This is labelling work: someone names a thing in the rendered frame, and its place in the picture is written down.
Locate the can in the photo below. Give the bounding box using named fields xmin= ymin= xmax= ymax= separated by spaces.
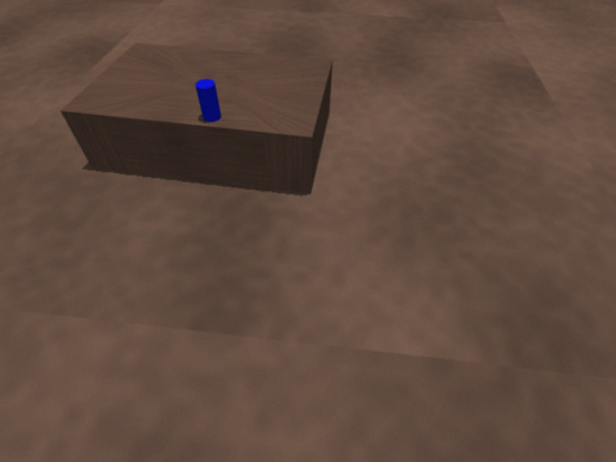
xmin=195 ymin=79 xmax=221 ymax=122

